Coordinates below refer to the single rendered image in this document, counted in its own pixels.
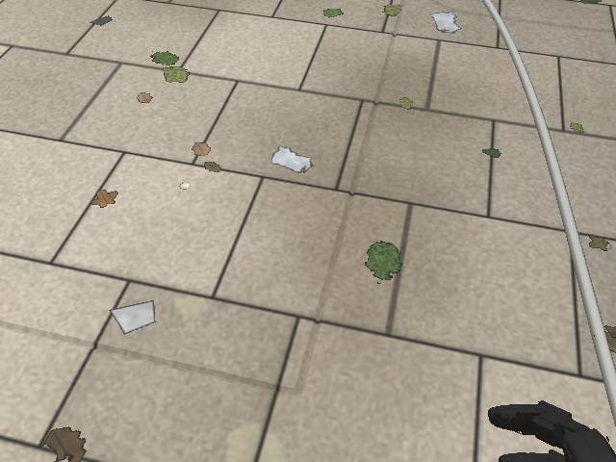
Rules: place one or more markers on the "robot right hand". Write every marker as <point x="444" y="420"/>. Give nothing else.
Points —
<point x="555" y="427"/>

